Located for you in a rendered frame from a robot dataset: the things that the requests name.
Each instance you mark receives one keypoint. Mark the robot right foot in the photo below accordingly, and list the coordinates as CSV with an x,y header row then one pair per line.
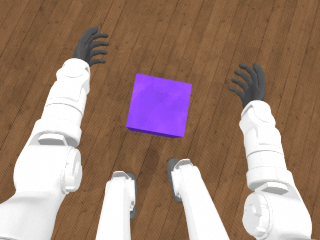
x,y
170,167

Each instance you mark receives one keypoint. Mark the left robot forearm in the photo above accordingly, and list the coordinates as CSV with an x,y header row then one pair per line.
x,y
64,109

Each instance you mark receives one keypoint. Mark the robot right upper arm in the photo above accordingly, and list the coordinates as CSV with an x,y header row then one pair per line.
x,y
270,216

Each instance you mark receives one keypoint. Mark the robot left thigh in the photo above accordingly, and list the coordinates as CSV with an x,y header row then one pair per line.
x,y
114,222

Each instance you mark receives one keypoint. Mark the robot left hand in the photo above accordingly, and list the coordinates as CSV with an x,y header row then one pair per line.
x,y
83,50

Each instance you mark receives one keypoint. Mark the robot right hand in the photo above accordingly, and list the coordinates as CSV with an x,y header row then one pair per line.
x,y
255,90

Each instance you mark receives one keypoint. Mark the carton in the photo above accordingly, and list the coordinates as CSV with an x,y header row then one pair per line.
x,y
159,106

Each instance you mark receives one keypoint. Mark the robot left upper arm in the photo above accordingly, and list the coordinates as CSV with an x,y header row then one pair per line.
x,y
45,175

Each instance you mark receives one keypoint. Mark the right robot forearm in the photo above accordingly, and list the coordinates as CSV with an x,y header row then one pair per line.
x,y
267,169

